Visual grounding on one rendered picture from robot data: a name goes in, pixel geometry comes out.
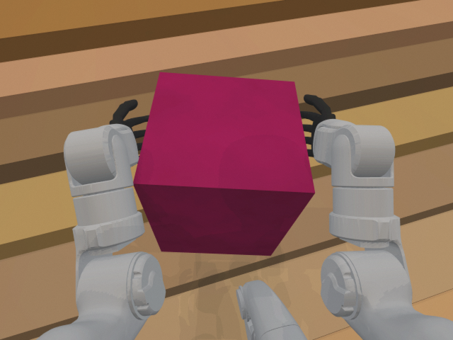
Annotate robot left hand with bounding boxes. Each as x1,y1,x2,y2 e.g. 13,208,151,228
110,99,149,151

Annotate carton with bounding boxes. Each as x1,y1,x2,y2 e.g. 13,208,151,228
133,72,315,256

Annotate right robot forearm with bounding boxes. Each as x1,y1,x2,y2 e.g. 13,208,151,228
313,119,413,298

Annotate robot right upper arm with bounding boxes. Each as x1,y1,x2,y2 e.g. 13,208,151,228
321,250,453,340

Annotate left robot forearm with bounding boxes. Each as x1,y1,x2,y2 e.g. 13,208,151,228
64,124,145,309

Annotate robot right thigh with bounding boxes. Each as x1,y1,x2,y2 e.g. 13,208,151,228
236,280,307,340

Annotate robot left upper arm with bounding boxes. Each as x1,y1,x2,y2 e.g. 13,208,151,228
36,251,166,340

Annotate robot right hand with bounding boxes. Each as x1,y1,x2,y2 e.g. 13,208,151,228
300,94,336,157

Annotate robot right shin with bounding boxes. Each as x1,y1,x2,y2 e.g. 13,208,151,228
244,283,266,340

